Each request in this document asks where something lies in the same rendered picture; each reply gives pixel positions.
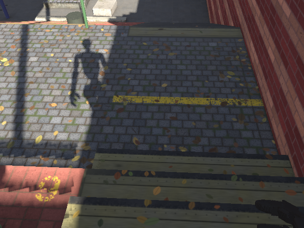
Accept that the right robot hand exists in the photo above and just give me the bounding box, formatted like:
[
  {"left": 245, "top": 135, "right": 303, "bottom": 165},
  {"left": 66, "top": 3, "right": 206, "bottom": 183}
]
[{"left": 255, "top": 199, "right": 304, "bottom": 228}]

